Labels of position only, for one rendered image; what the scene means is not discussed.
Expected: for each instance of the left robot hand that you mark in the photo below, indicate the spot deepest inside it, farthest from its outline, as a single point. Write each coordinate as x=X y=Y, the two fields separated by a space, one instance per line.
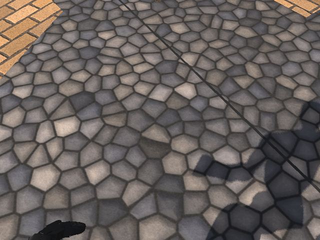
x=58 y=230

